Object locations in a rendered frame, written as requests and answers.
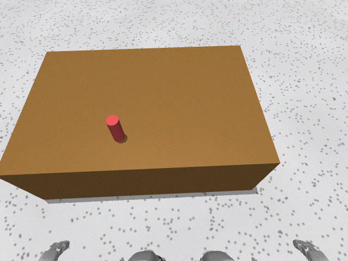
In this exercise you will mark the can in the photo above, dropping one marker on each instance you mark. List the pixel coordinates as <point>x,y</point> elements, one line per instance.
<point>115,128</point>

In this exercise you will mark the right robot hand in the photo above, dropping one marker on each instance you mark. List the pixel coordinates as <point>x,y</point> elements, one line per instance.
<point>309,250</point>

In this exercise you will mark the left robot hand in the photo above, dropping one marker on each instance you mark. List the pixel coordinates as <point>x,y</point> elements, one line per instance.
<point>55,250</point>

